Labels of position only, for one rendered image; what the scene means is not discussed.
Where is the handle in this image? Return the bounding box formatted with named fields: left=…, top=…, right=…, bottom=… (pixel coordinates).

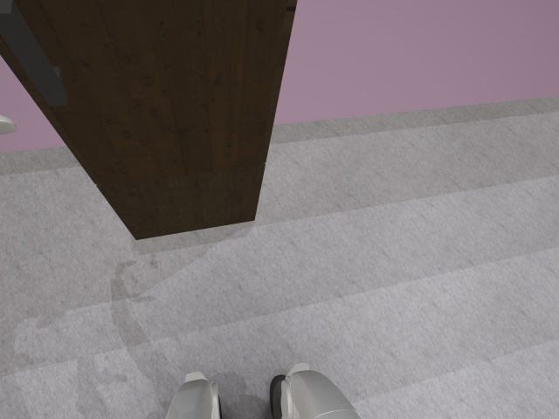
left=0, top=0, right=67, bottom=106

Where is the cupboard door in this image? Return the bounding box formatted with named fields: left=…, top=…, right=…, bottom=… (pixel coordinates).
left=0, top=0, right=287, bottom=185

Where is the right robot shin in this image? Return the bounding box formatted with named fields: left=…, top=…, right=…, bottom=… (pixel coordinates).
left=280, top=363, right=309, bottom=419

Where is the robot left thigh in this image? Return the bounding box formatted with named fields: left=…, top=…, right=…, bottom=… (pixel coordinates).
left=165, top=379, right=220, bottom=419

